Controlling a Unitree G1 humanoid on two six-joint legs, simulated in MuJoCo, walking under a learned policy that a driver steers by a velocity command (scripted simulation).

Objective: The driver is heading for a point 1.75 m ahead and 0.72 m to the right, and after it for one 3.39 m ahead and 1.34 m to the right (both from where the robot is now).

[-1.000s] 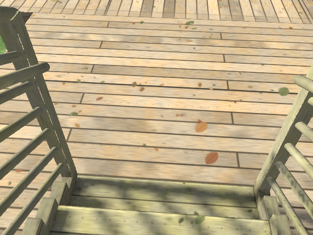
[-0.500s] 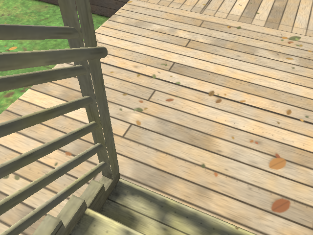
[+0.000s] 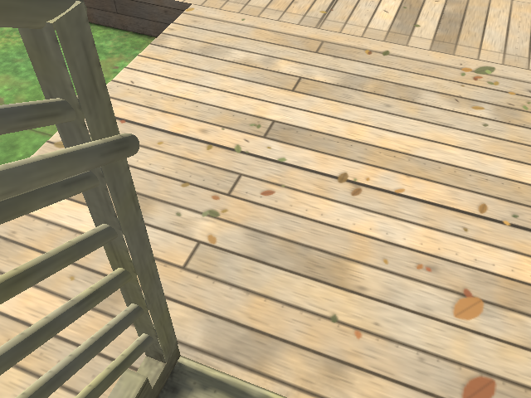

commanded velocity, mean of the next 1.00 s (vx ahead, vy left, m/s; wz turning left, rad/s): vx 0.31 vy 0.00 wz -0.53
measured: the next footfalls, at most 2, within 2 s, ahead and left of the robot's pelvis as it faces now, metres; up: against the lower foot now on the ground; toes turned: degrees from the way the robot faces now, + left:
right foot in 0.16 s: +0.16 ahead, -0.13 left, -0.17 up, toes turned -9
left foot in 0.60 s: +0.51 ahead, +0.02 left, -0.34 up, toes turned -17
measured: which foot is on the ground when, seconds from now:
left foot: down 0.00-0.18, up 0.20-0.58, down 0.60-1.00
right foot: up 0.00-0.14, down 0.16-0.60, up 0.62-1.00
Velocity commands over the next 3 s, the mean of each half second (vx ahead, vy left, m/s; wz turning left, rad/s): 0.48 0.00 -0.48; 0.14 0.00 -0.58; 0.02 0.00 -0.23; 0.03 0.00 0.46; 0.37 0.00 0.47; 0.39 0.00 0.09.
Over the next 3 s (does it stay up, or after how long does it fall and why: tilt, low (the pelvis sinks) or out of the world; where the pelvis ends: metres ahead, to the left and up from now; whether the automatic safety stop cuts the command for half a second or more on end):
stays up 0.87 -0.28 -0.46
